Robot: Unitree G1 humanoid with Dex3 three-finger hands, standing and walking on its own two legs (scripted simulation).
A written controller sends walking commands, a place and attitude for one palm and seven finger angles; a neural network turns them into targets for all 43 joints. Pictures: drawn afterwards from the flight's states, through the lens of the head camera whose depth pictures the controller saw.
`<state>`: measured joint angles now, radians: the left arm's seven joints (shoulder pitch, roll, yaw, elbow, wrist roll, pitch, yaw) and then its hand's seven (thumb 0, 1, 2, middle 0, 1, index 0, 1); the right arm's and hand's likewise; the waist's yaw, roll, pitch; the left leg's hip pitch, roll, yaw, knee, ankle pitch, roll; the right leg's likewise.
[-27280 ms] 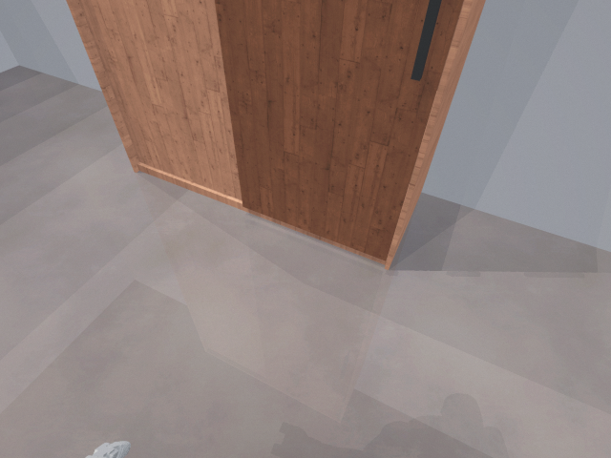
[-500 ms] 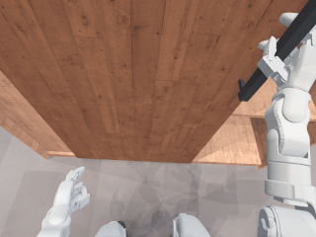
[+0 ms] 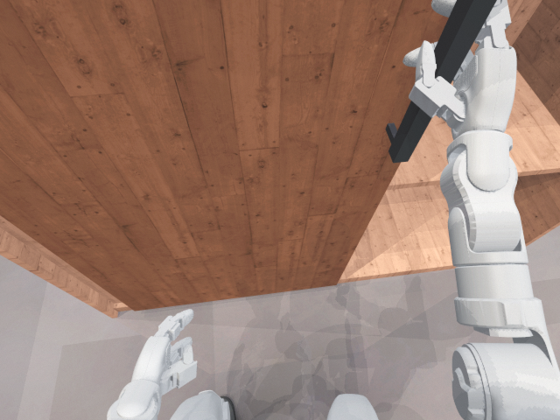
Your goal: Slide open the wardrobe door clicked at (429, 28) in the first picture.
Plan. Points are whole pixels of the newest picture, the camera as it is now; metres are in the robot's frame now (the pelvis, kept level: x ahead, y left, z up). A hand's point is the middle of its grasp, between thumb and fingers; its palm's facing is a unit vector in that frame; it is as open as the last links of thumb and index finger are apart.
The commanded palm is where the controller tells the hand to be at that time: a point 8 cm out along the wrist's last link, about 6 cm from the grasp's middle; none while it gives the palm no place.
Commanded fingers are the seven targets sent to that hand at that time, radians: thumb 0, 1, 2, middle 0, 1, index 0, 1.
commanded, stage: step sideways, sliding the door along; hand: right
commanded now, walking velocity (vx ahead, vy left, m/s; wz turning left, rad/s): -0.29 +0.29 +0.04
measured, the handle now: (433, 59) +0.46 -0.21 +0.22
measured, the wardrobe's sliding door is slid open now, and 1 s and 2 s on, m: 0.60 0.60 0.60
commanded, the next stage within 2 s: stop walking and hold the door there in 0.26 s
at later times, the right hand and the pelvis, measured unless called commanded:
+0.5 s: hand (421, 83) +0.42 -0.19 +0.22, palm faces +0.42 +0.89 -0.20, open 7.1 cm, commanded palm +0.38 -0.20 +0.20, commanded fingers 0.00 -0.90 -0.90 0.45 1.40 0.45 1.40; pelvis +0.02 +0.09 +0.02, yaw +3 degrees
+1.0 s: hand (423, 80) +0.42 -0.19 +0.22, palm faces +0.51 +0.84 -0.19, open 6.9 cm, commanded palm +0.37 -0.23 +0.20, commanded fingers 0.00 -0.90 -0.90 0.45 1.40 0.45 1.40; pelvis -0.01 +0.12 +0.01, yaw +6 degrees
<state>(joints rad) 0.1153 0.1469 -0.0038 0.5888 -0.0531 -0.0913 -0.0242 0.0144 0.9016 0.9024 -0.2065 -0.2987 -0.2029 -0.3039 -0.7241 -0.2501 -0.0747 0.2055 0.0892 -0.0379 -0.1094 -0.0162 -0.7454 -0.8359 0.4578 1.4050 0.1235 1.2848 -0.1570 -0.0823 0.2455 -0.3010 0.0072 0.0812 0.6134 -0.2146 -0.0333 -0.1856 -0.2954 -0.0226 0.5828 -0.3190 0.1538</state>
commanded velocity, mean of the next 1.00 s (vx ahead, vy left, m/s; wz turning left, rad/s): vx -0.07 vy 0.00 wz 0.04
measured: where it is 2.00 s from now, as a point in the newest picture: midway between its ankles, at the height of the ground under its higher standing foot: outside the picture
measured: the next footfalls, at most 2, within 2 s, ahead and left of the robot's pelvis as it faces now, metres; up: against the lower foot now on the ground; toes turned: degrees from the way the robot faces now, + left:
left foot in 0.02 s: +0.08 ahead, +0.14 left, +0.00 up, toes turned +5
right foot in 0.22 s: +0.02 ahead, -0.08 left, +0.00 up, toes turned -13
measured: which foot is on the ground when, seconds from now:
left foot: up 0.00-0.00, down 0.02-0.22, up 0.24-0.56, down 0.58-1.00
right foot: down 0.00-0.02, up 0.04-0.20, down 0.22-0.58, up 0.60-0.98, down 1.00-1.00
